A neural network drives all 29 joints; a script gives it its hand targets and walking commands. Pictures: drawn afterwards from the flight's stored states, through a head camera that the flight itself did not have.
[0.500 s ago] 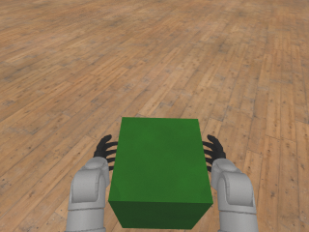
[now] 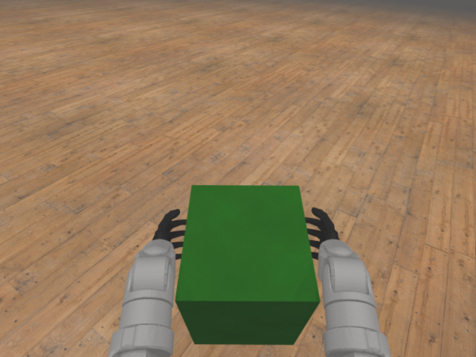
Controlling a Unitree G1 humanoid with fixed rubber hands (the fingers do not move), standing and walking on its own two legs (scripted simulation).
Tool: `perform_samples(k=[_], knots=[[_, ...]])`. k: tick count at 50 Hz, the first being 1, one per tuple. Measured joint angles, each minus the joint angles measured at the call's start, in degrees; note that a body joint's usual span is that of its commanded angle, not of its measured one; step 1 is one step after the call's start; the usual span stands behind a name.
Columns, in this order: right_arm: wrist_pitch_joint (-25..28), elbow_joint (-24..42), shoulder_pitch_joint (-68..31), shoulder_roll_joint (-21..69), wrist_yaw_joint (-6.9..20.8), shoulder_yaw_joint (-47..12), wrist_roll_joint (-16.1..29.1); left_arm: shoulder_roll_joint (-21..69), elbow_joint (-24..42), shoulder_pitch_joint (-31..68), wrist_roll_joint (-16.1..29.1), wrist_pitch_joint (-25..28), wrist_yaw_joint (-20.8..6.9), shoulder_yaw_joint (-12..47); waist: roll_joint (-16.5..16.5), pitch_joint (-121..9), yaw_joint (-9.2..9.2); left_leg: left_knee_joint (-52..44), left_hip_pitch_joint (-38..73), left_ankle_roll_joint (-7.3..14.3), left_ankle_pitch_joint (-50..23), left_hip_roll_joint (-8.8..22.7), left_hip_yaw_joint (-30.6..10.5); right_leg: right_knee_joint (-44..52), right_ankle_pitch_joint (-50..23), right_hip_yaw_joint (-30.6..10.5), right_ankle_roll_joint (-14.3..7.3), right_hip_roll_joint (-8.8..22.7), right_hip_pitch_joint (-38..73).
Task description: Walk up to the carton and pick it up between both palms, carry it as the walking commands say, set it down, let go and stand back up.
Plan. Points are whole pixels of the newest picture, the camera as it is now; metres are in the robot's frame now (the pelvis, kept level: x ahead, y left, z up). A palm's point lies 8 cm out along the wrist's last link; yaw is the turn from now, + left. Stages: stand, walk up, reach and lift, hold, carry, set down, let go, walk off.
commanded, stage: hold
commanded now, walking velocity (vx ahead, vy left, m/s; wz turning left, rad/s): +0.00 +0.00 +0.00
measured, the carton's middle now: (244, 268) +0.31 -0.02 -0.01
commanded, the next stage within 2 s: set down in 0.24 s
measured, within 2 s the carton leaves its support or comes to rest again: neither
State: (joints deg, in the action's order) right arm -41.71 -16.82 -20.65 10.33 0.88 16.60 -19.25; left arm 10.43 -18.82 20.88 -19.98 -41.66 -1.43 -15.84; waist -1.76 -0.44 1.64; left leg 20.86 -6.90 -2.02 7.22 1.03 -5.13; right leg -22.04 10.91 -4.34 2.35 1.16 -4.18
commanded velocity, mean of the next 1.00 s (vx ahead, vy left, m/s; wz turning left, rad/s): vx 0.00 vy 0.00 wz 0.00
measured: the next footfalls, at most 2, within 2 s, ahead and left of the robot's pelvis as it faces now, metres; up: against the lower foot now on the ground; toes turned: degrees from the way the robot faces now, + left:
none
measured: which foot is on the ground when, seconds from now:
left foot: down 0.00-1.00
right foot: down 0.00-1.00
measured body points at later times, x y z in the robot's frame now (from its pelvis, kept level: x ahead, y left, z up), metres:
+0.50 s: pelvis +0.04 +0.00 +0.00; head +0.01 +0.03 +0.45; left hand +0.35 +0.13 +0.01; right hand +0.34 -0.17 +0.03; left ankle +0.06 +0.14 -0.74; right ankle +0.03 -0.15 -0.74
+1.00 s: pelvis +0.01 -0.01 -0.02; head +0.11 +0.00 +0.42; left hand +0.36 +0.12 -0.07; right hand +0.35 -0.18 -0.05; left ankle +0.06 +0.14 -0.74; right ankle +0.03 -0.15 -0.74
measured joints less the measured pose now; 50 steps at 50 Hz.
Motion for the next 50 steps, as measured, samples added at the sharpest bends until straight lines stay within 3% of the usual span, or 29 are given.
perform_samples(k=[4, 10, 16, 22, 30, 39, 47, 50], knots=[[0.4, -4.1, -1.5, 0.5, -0.5, 2.4, -0.7, 0.7, -4.7, 2.3, -2.2, 0.6, -0.9, -3.7, 0.8, 1.1, 0.16, 1.3, 1.0, 0.4, 1.2, -0.8, -2.7, -0.6, 0.0, -0.5, -0.4, -0.9, 1.0], [1.3, -5.0, -4.0, 1.2, -2.3, 5.0, 0.0, -0.6, -9.5, 6.8, -2.6, 2.9, -1.7, -5.4, 1.1, 0.4, 1.02, 3.2, 0.4, 0.7, 2.5, -1.5, -4.3, -2.0, 0.6, -1.3, -0.3, -1.7, 0.0], [0.6, -8.3, -6.2, 1.5, -2.3, 6.5, -1.9, -1.2, -13.3, 9.3, -4.6, 2.5, -2.6, -8.0, 0.1, 0.3, -0.84, 1.5, 3.4, 0.5, 3.1, -1.2, -2.7, -0.7, 0.8, -2.7, -0.4, -1.5, 1.6], [1.7, -8.8, -2.5, 1.0, -0.5, 4.3, -2.1, 0.9, -7.9, 2.9, -4.1, 1.0, -1.4, -6.3, -1.4, 1.6, -3.31, -0.7, 4.1, -0.2, 3.1, -1.1, -1.7, 1.5, 0.5, -3.2, -0.1, -1.1, 2.1], [6.4, -4.1, 3.4, -1.0, -0.3, -3.2, 1.4, -1.7, 1.3, -5.9, 2.0, 3.6, 0.2, 2.8, -0.9, -0.3, -2.45, -2.4, -0.7, 0.1, 3.0, -0.9, -0.7, 4.3, -0.6, -3.9, 0.0, -1.0, -2.6], [12.2, -6.6, 5.5, -1.6, 1.5, -2.4, 0.7, -1.3, -6.5, -4.4, 0.6, 11.5, -0.2, 0.1, 1.0, -0.3, -3.44, 0.1, -8.1, -0.1, 3.4, -0.7, -0.1, 0.8, 0.0, -4.5, 0.2, -1.6, -10.8], [20.5, -9.4, 0.5, -0.1, -2.1, 0.6, 1.6, -0.6, -7.9, -1.7, 2.3, 20.3, 1.1, -3.3, 1.0, -1.0, -2.60, 8.1, -22.2, -1.1, 4.3, -0.6, -2.2, -6.6, 1.0, -2.7, -0.2, -2.7, -24.1], [22.8, -10.4, -2.0, 0.7, -1.9, 3.1, 1.0, 0.3, -8.7, 0.9, 1.0, 22.5, 0.8, -6.1, 0.5, -2.0, -2.42, 10.8, -27.2, -1.3, 4.4, -0.7, -2.6, -9.4, 1.2, -2.5, -0.2, -3.0, -29.0]])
